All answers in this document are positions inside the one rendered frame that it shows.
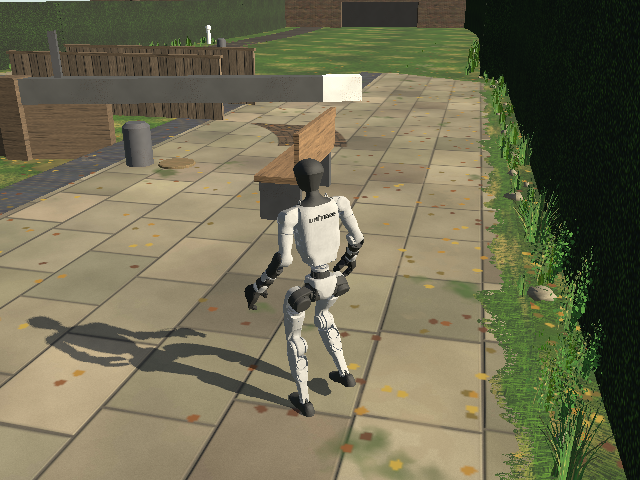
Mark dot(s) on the left robot hand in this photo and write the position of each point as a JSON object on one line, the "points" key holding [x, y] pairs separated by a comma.
{"points": [[252, 296]]}

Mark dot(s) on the right robot upper arm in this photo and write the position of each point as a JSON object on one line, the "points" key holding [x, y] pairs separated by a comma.
{"points": [[348, 219]]}

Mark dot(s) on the left robot forearm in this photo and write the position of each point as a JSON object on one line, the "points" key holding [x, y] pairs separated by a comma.
{"points": [[267, 278]]}

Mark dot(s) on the robot left shin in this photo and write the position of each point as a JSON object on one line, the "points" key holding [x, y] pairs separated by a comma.
{"points": [[299, 371]]}

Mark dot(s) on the right robot hand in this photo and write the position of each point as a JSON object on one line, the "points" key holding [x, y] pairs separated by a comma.
{"points": [[344, 262]]}

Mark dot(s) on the left robot upper arm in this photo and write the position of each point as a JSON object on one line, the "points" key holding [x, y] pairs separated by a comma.
{"points": [[286, 220]]}

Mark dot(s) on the right robot forearm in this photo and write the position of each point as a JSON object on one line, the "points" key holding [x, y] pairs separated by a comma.
{"points": [[352, 251]]}

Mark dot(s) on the robot torso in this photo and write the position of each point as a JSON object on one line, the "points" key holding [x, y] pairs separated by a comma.
{"points": [[317, 239]]}

